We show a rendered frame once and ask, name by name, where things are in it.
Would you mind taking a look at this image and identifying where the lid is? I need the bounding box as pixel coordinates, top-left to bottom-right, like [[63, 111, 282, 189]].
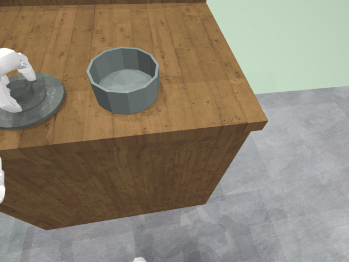
[[0, 72, 65, 130]]

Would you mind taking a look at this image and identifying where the table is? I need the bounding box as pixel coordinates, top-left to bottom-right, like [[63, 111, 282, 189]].
[[0, 0, 268, 230]]

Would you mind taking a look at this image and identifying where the pot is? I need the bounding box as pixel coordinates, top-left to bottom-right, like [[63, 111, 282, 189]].
[[86, 47, 159, 115]]

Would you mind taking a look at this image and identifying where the left robot hand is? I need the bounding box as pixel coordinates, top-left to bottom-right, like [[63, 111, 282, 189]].
[[0, 48, 36, 113]]

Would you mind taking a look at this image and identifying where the knob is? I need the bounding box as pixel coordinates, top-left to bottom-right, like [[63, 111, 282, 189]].
[[6, 80, 34, 102]]

